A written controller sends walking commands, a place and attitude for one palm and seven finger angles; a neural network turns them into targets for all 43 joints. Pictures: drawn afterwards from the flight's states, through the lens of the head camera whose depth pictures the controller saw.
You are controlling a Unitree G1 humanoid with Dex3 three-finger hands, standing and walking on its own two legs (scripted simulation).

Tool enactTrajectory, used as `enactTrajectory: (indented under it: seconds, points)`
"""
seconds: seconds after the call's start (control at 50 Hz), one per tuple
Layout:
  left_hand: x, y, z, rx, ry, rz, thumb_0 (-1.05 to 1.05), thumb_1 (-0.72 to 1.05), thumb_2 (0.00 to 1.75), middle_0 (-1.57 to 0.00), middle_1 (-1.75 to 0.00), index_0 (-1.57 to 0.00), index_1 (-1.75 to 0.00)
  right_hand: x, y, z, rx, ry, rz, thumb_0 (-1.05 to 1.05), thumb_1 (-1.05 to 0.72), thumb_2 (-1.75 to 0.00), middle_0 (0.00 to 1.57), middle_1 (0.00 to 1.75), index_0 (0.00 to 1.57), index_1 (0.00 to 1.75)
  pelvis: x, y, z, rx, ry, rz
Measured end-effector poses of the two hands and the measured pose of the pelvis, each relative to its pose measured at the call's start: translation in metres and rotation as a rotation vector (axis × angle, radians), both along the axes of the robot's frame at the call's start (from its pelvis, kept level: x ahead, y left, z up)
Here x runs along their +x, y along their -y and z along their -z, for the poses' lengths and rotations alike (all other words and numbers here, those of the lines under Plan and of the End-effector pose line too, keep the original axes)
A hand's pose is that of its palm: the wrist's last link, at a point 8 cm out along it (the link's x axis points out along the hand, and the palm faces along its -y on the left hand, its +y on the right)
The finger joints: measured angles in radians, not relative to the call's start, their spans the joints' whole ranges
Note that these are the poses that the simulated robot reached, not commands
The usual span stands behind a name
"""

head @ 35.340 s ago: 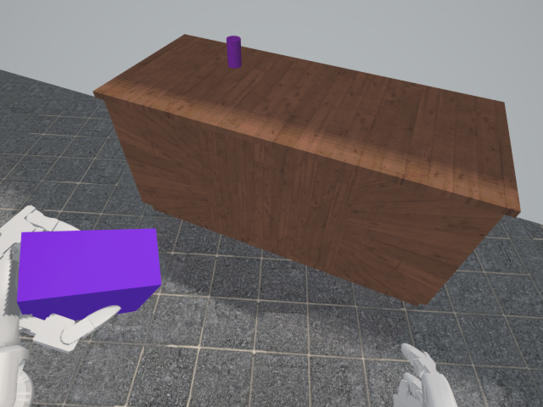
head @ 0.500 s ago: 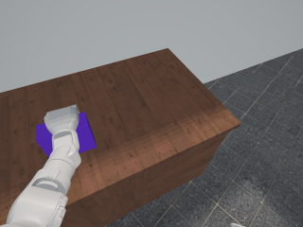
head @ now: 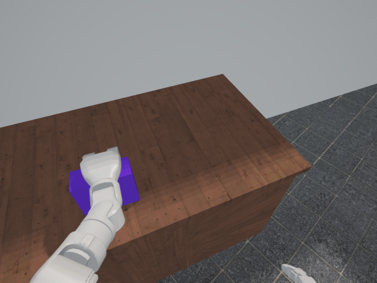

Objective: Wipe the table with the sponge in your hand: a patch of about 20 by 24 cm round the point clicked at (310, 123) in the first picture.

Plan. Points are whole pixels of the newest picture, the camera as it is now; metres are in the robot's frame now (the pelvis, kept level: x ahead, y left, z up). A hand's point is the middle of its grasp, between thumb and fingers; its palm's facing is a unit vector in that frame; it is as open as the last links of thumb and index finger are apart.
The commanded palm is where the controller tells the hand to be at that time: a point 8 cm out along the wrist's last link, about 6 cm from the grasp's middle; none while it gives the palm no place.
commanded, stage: wipe back along the middle lane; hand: left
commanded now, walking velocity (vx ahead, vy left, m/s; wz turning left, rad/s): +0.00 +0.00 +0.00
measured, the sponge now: (108, 191) +0.34 +0.24 -0.05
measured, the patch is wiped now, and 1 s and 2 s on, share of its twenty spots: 0.70 0.85 0.85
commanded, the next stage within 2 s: slide across to the third lane in 0.42 s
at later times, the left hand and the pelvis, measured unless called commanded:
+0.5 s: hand (113, 196) +0.31 +0.21 +0.00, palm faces -0.07 -0.05 -1.00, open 10.5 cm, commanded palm +0.27 +0.19 +0.03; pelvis +0.00 -0.03 +0.00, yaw +0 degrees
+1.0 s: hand (127, 197) +0.30 +0.17 +0.00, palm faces -0.09 -0.05 -0.99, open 10.5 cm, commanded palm +0.29 +0.14 +0.05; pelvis -0.01 -0.04 +0.01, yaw +1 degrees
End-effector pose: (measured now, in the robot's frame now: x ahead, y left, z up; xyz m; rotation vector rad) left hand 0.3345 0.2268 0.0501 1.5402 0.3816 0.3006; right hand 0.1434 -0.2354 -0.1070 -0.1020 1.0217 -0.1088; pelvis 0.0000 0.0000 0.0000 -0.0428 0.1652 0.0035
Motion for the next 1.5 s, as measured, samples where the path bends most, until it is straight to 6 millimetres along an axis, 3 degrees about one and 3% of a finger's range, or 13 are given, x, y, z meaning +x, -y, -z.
enactTrajectory:
  seconds: [0.28, 0.56, 0.74, 1.06, 1.2, 1.38, 1.5]
  points:
    - [-0.024, 0.02, -0.001, -0.008, -0.005, -0.001, 0.0, -0.49, 1.03, -0.64, -1.39, -0.63, -1.4, 0.032, 0.007, -0.012, 0.014, 0.079, -0.047, 0.01, -0.91, -0.9, 0.2, 0.3, 0.2, 0.3, 0.003, 0.015, -0.002, 0.013, 0.034, -0.008]
    - [-0.046, 0.027, -0.002, -0.035, -0.024, -0.012, 0.0, -0.49, 1.03, -0.64, -1.39, -0.64, -1.39, 0.038, 0.027, -0.02, -0.006, 0.123, -0.035, 0.01, -0.91, -0.9, 0.2, 0.3, 0.2, 0.3, 0.001, 0.03, -0.005, 0.026, 0.068, -0.001]
    - [-0.049, 0.036, -0.004, -0.038, -0.046, 0.02, 0.0, -0.5, 1.03, -0.66, -1.37, -0.66, -1.37, 0.031, 0.035, -0.017, -0.01, 0.131, -0.018, 0.01, -0.91, -0.9, 0.2, 0.3, 0.2, 0.3, -0.004, 0.034, -0.006, 0.029, 0.08, -0.004]
    - [-0.042, 0.062, -0.004, -0.033, -0.041, 0.061, -0.01, -0.52, 1.03, -0.69, -1.34, -0.69, -1.34, 0.012, 0.024, -0.007, 0.031, 0.113, -0.027, 0.01, -0.91, -0.9, 0.2, 0.3, 0.2, 0.3, -0.017, 0.036, -0.006, 0.034, 0.082, -0.008]
    - [-0.031, 0.074, -0.005, -0.031, -0.047, 0.071, -0.01, -0.52, 1.04, -0.7, -1.33, -0.7, -1.33, -0.001, 0.028, -0.002, 0.026, 0.087, -0.02, 0.01, -0.91, -0.9, 0.2, 0.3, 0.2, 0.3, -0.023, 0.038, -0.005, 0.035, 0.073, -0.013]
    - [-0.013, 0.106, -0.005, -0.03, -0.039, 0.119, -0.01, -0.52, 1.04, -0.7, -1.33, -0.7, -1.33, -0.022, 0.035, 0.006, 0.029, 0.037, 0.014, 0.01, -0.91, -0.9, 0.2, 0.3, 0.2, 0.3, -0.025, 0.039, -0.004, 0.037, 0.053, -0.002]
    - [-0.004, 0.104, -0.004, -0.058, -0.037, 0.06, -0.01, -0.53, 1.04, -0.7, -1.32, -0.7, -1.32, -0.034, 0.042, 0.008, 0.021, 0.003, 0.046, 0.01, -0.91, -0.9, 0.2, 0.3, 0.2, 0.3, -0.022, 0.044, -0.005, 0.042, 0.04, 0.019]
